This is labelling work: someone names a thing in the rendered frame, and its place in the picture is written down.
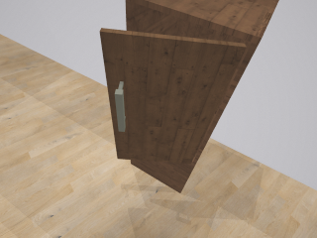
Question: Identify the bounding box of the cupboard door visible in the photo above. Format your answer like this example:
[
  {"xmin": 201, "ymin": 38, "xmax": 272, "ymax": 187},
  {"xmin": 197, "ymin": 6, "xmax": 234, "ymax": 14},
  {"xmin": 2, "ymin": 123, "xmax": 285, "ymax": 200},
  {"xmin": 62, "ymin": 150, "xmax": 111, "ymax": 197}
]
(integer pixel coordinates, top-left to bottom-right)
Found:
[{"xmin": 99, "ymin": 28, "xmax": 247, "ymax": 164}]

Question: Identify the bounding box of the handle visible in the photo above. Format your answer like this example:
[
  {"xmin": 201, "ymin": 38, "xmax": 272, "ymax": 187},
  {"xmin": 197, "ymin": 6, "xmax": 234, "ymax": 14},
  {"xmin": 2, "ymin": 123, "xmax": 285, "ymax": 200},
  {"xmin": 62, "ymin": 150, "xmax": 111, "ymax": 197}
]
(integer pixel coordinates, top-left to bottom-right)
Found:
[{"xmin": 114, "ymin": 81, "xmax": 126, "ymax": 132}]

